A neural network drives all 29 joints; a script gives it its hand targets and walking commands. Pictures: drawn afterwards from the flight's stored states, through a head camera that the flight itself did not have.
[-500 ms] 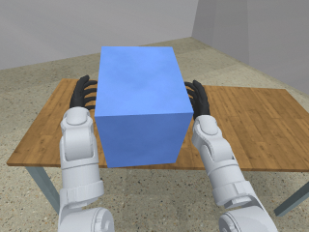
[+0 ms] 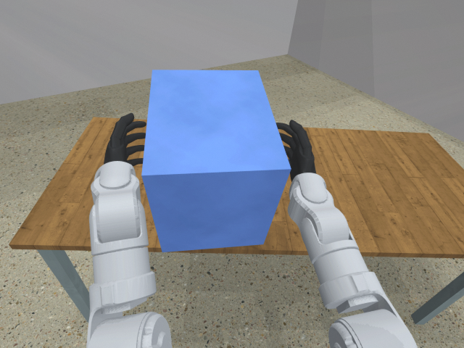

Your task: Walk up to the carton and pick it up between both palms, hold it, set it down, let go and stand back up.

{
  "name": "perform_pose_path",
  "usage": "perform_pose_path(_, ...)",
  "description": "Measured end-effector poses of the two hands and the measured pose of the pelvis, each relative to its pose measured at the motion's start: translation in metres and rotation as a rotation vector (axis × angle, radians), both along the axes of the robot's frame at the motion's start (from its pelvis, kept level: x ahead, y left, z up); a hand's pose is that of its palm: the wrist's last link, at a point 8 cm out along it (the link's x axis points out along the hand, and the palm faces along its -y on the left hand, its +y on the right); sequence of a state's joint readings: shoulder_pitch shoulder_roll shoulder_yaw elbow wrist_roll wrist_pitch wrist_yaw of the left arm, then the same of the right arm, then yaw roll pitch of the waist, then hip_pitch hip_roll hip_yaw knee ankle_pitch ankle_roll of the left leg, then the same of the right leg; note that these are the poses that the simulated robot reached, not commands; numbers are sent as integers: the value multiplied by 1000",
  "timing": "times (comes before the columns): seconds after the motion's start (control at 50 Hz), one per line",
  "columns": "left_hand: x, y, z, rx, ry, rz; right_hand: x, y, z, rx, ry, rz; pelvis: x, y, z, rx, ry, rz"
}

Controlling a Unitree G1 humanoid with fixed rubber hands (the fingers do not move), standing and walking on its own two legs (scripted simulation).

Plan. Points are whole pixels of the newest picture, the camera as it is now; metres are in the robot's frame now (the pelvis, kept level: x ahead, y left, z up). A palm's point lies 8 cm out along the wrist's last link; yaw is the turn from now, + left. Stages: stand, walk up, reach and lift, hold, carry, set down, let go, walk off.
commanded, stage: hold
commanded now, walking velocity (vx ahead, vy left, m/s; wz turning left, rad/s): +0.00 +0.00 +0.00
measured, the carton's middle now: (210, 161) +0.43 +0.01 +0.13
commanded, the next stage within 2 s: set down in 0.56 s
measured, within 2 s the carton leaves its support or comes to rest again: neither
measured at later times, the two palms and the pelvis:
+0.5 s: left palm (119, 163) +0.36 +0.16 +0.19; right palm (300, 169) +0.35 -0.13 +0.18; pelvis +0.00 +0.00 +0.00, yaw +0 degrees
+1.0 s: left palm (121, 170) +0.37 +0.16 +0.16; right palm (293, 165) +0.37 -0.13 +0.17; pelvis +0.01 +0.01 +0.00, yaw +1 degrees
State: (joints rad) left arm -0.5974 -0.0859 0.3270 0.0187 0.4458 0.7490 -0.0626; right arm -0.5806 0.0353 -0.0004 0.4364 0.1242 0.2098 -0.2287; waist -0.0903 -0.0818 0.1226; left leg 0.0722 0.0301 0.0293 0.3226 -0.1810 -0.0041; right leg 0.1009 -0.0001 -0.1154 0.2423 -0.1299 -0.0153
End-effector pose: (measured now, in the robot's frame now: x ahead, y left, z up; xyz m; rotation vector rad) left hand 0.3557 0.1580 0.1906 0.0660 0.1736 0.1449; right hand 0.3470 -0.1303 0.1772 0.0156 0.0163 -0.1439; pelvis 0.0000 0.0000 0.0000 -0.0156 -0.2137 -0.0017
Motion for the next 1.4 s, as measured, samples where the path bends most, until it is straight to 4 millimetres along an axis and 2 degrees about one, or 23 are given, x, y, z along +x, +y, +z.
perform_pose_path(0.6,0,-1,0,7,1,-2,0,-1,0,0,-1,0,-1,0,0,1,0,0)
perform_pose_path(0.82,4,7,13,35,-91,-9,6,6,18,-16,-125,-1,3,3,1,5,12,8)
perform_pose_path(0.9,8,7,3,34,-85,-29,11,8,15,-22,-165,4,7,5,1,7,16,12)
perform_pose_path(1.02,18,4,-31,37,-29,-38,20,4,-11,-40,-143,1,15,6,1,6,34,14)
perform_pose_path(1.1,26,-3,-45,39,-25,-53,23,-3,-24,-41,-139,-10,21,6,1,1,48,13)
perform_pose_path(1.26,38,-15,-47,36,-31,-74,30,-15,-25,-47,-143,-29,30,4,1,-3,56,5)
perform_pose_path(1.4,40,-10,-50,27,-19,-63,34,-10,-27,-49,-129,-20,32,3,1,-1,62,6)
